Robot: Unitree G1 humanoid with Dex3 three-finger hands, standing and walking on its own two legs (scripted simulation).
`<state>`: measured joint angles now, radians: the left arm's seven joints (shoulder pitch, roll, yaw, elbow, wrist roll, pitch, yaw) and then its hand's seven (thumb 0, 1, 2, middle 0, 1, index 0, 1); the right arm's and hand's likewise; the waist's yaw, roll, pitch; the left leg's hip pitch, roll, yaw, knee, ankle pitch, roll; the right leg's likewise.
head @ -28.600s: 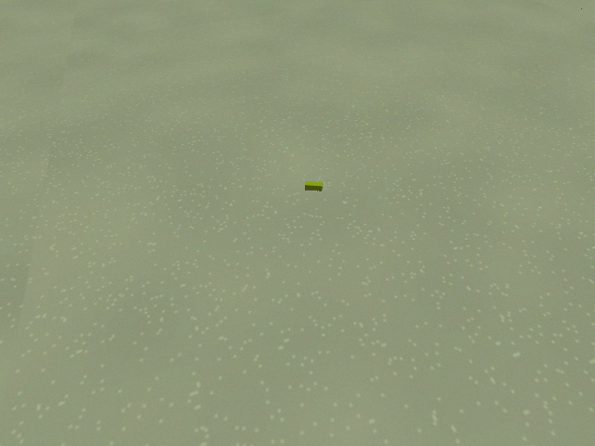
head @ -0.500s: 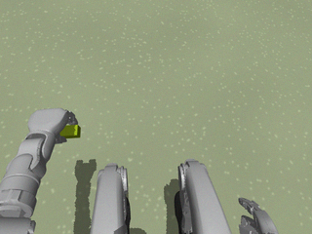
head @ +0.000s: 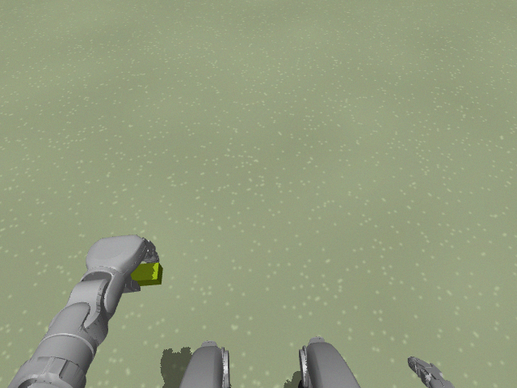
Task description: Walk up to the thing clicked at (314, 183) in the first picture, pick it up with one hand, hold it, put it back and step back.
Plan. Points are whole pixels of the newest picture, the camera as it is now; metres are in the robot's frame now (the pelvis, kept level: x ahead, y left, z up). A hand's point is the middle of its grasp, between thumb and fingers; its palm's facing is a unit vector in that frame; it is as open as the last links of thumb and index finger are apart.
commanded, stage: lift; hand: left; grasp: from above
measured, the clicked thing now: (136, 275) +0.35 +0.24 -0.11
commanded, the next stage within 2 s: hold in 0.44 s
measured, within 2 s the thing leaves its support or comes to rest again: neither
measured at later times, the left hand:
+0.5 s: hand (124, 248) +0.35 +0.22 +0.01, palm faces -0.45 -0.06 -0.89, open 6.4 cm
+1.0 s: hand (118, 230) +0.36 +0.22 +0.05, palm faces -0.45 -0.04 -0.89, open 6.3 cm
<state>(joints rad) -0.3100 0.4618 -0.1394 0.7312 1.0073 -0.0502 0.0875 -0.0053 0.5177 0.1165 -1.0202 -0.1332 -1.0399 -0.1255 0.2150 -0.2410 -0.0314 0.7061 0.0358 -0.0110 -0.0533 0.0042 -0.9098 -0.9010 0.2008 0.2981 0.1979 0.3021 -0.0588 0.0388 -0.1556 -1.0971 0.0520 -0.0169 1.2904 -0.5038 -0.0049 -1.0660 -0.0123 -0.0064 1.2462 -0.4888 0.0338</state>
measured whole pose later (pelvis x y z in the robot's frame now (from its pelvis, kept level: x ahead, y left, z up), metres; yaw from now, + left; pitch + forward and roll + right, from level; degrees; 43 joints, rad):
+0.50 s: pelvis +0.03 +0.00 +0.08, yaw +0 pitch +10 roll -1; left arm -0.31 0.39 -0.19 0.82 1.01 -0.02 0.12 -0.01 0.50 0.15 -1.04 -0.11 -1.05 -0.11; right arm 0.26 -0.24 -0.04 0.72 0.03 0.01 -0.04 0.01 -0.91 -0.90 0.20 0.30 0.20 0.30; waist -0.05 0.03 -0.09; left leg -0.64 0.04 0.02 0.84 -0.37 -0.01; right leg -0.63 -0.02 0.01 0.82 -0.36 0.03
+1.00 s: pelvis +0.05 +0.00 +0.10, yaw -1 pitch +6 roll +0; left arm -0.29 0.40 -0.20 0.74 1.01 -0.04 0.04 0.00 0.52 0.10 -1.05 -0.07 -1.08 -0.06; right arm 0.24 -0.25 -0.05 0.69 0.05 0.05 -0.05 0.01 -0.90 -0.90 0.20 0.30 0.20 0.30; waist -0.02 0.03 -0.06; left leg -0.45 0.03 0.04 0.67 -0.32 -0.01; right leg -0.45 -0.03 0.03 0.66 -0.32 0.03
